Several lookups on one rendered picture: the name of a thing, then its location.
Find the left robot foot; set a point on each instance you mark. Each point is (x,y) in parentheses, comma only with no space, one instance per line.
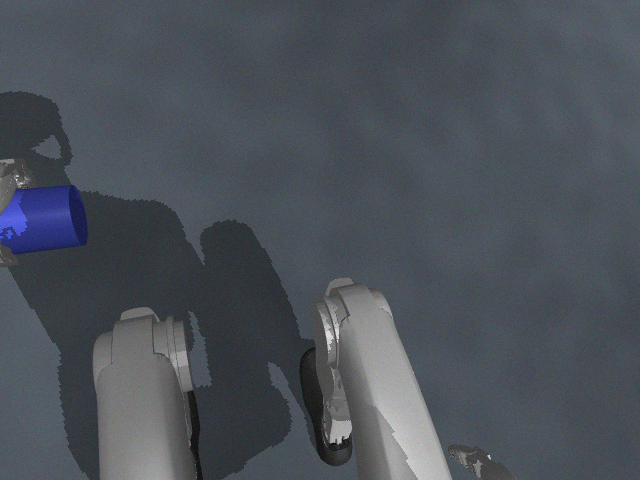
(195,435)

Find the right robot hand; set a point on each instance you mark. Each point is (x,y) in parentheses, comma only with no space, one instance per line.
(479,463)

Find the left robot hand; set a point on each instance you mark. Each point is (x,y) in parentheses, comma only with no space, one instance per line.
(13,173)

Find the bottle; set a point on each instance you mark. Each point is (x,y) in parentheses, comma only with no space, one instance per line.
(46,218)

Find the right robot foot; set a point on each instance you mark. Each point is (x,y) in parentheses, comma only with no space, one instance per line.
(331,453)

